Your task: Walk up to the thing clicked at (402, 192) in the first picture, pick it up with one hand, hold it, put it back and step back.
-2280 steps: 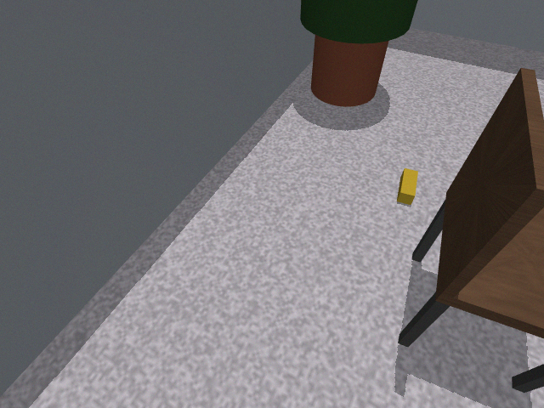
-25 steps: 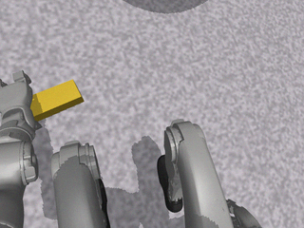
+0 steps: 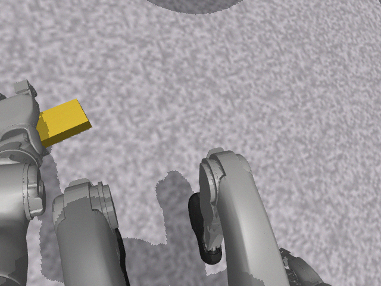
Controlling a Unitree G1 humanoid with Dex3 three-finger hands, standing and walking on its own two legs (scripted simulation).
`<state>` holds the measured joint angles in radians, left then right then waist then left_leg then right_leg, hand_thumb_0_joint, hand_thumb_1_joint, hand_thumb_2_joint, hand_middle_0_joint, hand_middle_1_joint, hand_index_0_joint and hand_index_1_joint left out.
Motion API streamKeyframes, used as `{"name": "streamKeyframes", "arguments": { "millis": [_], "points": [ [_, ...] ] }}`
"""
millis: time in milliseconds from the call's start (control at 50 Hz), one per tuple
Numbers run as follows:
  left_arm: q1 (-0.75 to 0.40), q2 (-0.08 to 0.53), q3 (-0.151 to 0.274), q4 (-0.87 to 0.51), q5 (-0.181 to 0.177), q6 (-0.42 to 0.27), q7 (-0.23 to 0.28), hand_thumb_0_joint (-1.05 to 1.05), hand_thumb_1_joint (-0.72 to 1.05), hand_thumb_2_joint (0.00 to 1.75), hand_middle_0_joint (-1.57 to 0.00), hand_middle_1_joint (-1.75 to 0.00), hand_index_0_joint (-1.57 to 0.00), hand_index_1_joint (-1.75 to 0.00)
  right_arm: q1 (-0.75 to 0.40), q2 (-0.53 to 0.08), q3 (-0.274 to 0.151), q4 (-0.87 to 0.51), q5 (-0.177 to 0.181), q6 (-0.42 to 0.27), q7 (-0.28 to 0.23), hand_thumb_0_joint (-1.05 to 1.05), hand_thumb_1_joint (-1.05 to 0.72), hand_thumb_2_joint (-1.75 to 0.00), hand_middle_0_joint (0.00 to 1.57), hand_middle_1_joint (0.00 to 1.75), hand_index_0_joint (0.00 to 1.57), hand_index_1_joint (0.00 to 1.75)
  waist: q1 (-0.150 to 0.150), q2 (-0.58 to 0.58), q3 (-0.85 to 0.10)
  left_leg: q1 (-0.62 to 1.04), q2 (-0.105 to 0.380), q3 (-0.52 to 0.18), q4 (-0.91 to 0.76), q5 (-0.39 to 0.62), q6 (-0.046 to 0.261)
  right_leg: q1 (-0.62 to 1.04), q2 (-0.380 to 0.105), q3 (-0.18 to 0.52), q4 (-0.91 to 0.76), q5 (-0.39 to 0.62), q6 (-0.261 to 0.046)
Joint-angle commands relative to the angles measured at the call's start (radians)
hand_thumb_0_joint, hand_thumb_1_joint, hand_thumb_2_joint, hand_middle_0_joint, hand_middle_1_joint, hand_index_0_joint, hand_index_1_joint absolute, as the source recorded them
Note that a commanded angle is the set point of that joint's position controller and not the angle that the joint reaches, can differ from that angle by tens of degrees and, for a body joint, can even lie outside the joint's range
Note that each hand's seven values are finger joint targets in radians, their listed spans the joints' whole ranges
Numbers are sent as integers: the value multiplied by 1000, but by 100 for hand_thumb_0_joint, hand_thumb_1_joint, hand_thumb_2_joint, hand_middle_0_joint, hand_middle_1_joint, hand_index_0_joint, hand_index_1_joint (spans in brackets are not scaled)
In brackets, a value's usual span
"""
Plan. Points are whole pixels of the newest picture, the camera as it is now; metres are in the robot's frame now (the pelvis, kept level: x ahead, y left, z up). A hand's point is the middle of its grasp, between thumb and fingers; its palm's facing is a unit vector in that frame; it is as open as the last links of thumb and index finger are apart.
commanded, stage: approach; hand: left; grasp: from above
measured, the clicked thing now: (51, 127) +0.48 +0.25 -0.29
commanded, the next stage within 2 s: rest palm in 0.42 s
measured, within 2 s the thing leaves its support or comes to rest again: neither
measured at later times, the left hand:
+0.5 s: hand (39, 143) +0.42 +0.26 -0.21, palm faces -0.50 -0.21 -0.84, open 14.1 cm
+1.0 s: hand (48, 134) +0.45 +0.24 -0.24, palm faces -0.48 -0.21 -0.85, open 14.2 cm
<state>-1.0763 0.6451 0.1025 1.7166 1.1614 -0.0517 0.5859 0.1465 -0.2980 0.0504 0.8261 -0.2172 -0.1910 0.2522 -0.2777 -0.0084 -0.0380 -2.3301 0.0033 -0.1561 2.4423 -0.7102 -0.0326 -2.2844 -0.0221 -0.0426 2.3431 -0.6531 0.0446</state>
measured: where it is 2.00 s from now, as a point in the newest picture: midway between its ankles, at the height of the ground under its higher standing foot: (163, 257)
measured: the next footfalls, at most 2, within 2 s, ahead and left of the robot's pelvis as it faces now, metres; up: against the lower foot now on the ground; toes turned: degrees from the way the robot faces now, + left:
none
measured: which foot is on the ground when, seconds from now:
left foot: down 0.00-1.00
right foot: down 0.00-1.00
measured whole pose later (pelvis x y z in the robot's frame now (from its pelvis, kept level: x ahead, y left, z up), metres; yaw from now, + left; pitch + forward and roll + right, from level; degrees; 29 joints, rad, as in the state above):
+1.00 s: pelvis +0.00 +0.00 -0.01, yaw -2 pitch +33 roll -9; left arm -1.10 0.72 0.19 1.79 1.16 -0.04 0.61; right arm 0.17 -0.32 0.13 0.78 -0.24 -0.23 0.31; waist -0.35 -0.03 0.07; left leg -2.35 0.01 -0.18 2.49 -0.73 -0.03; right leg -2.29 -0.01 -0.06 2.36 -0.66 0.06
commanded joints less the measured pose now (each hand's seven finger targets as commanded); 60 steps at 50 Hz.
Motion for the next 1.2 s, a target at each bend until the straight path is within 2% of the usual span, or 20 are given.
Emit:
{"name": "streamKeyframes", "arguments": {
  "millis": [0,100,180,300,320,340,400,420,440,500,560,580,700,780,820,940,1000,1080,1160,1180],
  "points": [
    [-455,172,-5,-128,23,0,66,0,-59,101,-6,-106,-6,-106,248,-261,-54,19,-10,-17,8,0,-89,-89,20,30,20,30,-94,333,-636,491,-7,113,-235,151,45,321,41,-133,-226,182,-76],
    [-363,270,80,-138,26,66,92,0,-59,101,-6,-104,-5,-105,232,-279,-52,-21,1,-10,37,0,-89,-90,20,30,20,30,-25,443,-744,564,-6,116,-264,245,32,356,44,-134,-190,256,-86],
    [-272,223,64,-102,-8,131,61,0,-59,99,-6,-104,-5,-105,225,-268,-50,-41,27,15,56,0,-89,-89,20,30,20,30,-13,364,-735,474,-6,134,-250,284,53,420,59,-120,-211,302,-75],
    [-114,205,56,-23,-91,136,-38,0,-54,95,-6,-108,-7,-106,267,-278,-40,-22,43,13,47,0,-88,-89,20,30,20,30,-36,104,-586,236,-11,129,-221,206,89,518,65,-98,-247,244,-38],
    [-140,194,37,-65,-96,117,-53,0,-54,95,-6,-109,-7,-107,256,-272,-35,-33,43,4,45,0,-88,-89,20,30,20,30,-39,102,-588,242,-15,127,-222,196,88,512,65,-96,-249,226,-38],
    [-132,220,71,-55,-104,102,-58,0,-53,94,-6,-110,-8,-108,272,-279,-38,-23,40,-2,42,0,-88,-89,20,30,20,30,-42,94,-573,251,-17,120,-227,174,86,499,60,-103,-247,193,-42],
    [-303,164,28,-218,-113,16,-56,0,-55,96,-6,-109,-7,-108,275,-269,-44,-19,34,-17,35,0,-88,-89,20,30,20,30,-75,199,-637,362,-15,93,-242,119,66,437,56,-128,-231,125,-63],
    [-395,135,-9,-279,-109,-17,-47,0,-54,95,-6,-110,-7,-108,253,-253,-42,-27,30,-23,30,0,-89,-89,20,30,20,30,-90,236,-648,404,-14,88,-233,94,58,398,58,-131,-227,97,-69],
    [-405,159,3,-273,-87,-37,-25,0,-55,96,-6,-109,-7,-108,265,-257,-48,-7,26,-24,26,0,-89,-89,20,30,20,30,-99,263,-640,436,-12,86,-230,72,52,373,55,-135,-229,74,-73],
    [-330,231,28,-413,-34,-66,48,0,-57,98,-6,-106,-6,-105,234,-261,-72,-21,33,-22,9,0,-89,-89,20,30,20,30,-31,384,-720,533,-14,119,-243,88,35,370,45,-117,-221,93,-82],
    [-361,194,29,-407,13,-35,98,0,-60,102,-6,-98,-4,-100,230,-257,-94,-5,38,-1,6,0,-89,-90,20,30,20,30,-42,419,-741,560,-12,134,-260,112,31,327,44,-115,-232,131,-88],
    [-365,138,7,-308,16,-19,101,0,-61,102,-6,-96,-4,-99,231,-251,-93,-1,30,1,13,0,-88,-90,20,30,20,30,-68,412,-694,544,-7,130,-256,123,29,298,42,-125,-224,150,-88],
    [-265,101,-1,43,-8,77,94,0,-55,100,-6,-99,-5,-100,260,-277,-55,25,2,-14,32,0,-87,-89,20,30,20,30,-105,251,-492,394,-8,101,-241,169,53,278,49,-137,-230,201,-74],
    [-261,180,34,34,-44,80,58,0,-51,94,-6,-103,-7,-102,244,-286,-27,-1,-11,-46,48,0,-87,-89,20,30,20,30,-91,210,-517,367,-17,105,-217,193,63,369,46,-127,-217,211,-62],
    [-244,240,61,28,-36,70,46,0,-53,96,-6,-102,-6,-102,243,-304,-25,-8,-1,-46,48,0,-88,-89,20,30,20,30,-76,233,-571,396,-14,97,-226,206,60,396,47,-131,-210,213,-63],
    [-354,329,96,-61,1,-8,75,0,-56,99,-6,-100,-5,-101,246,-301,12,-41,-10,-42,49,0,-88,-90,20,30,20,30,-104,309,-606,446,-3,89,-197,199,56,417,50,-145,-194,224,-67],
    [-384,329,97,-57,26,-44,113,0,-56,98,-6,-99,-5,-100,253,-304,22,-29,-37,-53,58,0,-88,-90,20,30,20,30,-140,345,-578,460,2,87,-168,199,51,400,53,-160,-174,239,-66],
    [-370,302,66,-66,23,-59,162,0,-55,98,-7,-98,-6,-99,238,-309,30,-17,-53,-73,77,0,-88,-90,20,30,20,30,-141,409,-604,505,8,77,-166,217,39,405,64,-174,-174,261,-69],
    [-322,339,78,-12,32,-36,180,0,-55,99,-7,-98,-6,-99,248,-330,31,-4,-62,-85,99,0,-88,-90,20,30,20,30,-137,420,-580,492,12,71,-163,229,36,402,69,-187,-165,268,-69],
    [-300,348,95,-31,25,-30,183,0,-56,102,-7,-97,-5,-99,247,-329,27,-7,-57,-85,103,0,-88,-90,20,30,20,30,-115,431,-597,499,13,69,-171,250,34,419,72,-185,-168,282,-71]
  ]
}}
